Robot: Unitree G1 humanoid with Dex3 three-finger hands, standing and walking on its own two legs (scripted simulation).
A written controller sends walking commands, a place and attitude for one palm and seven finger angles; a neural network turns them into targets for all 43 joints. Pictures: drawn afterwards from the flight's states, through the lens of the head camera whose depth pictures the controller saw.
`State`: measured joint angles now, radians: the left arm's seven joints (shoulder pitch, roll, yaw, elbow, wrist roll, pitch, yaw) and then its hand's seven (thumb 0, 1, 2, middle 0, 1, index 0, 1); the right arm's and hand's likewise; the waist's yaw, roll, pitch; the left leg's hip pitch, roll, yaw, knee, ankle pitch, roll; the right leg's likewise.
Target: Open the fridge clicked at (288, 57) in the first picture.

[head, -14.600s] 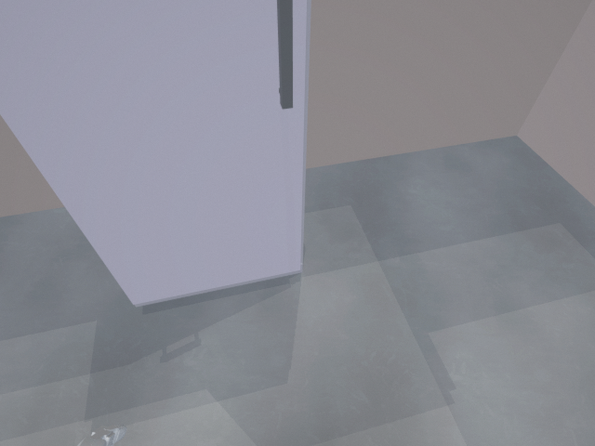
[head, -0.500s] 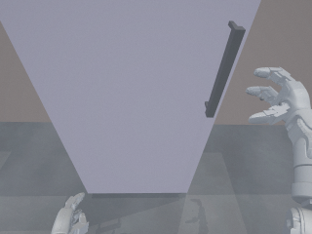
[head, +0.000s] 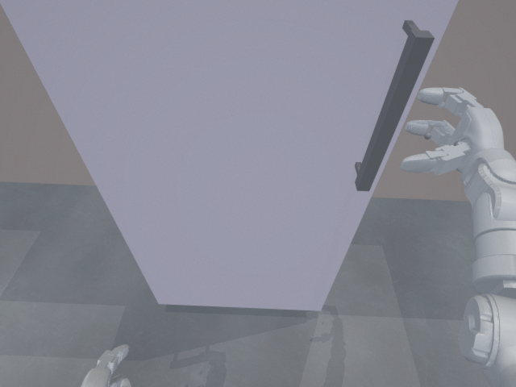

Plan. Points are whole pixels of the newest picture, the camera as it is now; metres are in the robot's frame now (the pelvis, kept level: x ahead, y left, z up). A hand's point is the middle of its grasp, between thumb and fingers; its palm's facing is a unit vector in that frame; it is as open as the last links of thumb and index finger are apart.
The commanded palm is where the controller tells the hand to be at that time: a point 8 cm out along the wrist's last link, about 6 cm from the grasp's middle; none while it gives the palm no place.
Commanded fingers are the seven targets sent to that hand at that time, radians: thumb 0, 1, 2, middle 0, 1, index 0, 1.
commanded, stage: move the hooked fingers beside the handle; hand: right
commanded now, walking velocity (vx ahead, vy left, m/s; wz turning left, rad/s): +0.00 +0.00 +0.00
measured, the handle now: (382, 118) +0.49 -0.14 +0.19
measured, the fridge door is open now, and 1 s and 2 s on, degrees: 0 0 0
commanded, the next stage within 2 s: feel for the door with the fingertips in 0.80 s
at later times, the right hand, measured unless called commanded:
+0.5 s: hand (430, 140) +0.43 -0.20 +0.20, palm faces -0.01 +1.00 -0.02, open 14.0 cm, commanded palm +0.41 -0.24 +0.20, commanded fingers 0.00 0.50 -0.30 0.30 1.20 0.30 1.20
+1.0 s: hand (425, 137) +0.44 -0.19 +0.20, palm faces -0.02 +1.00 -0.02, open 14.0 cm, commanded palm +0.42 -0.23 +0.20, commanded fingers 0.00 0.50 -0.30 0.30 1.20 0.30 1.20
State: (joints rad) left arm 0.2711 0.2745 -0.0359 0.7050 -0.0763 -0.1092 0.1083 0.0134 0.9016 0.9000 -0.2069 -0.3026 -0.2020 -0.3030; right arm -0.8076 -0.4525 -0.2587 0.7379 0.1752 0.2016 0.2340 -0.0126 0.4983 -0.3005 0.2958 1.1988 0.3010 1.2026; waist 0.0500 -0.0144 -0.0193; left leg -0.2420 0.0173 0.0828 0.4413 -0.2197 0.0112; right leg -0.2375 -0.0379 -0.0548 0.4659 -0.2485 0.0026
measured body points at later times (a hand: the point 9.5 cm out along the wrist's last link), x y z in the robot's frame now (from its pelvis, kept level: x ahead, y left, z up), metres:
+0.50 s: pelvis +0.00 +0.00 +0.00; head +0.00 +0.00 +0.45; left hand +0.11 +0.27 -0.10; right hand +0.43 -0.25 +0.21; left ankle +0.01 +0.11 -0.74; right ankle +0.00 -0.12 -0.74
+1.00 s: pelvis +0.00 +0.00 +0.00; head +0.01 +0.00 +0.45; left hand +0.09 +0.27 -0.11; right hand +0.43 -0.24 +0.20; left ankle +0.01 +0.11 -0.74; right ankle +0.00 -0.12 -0.74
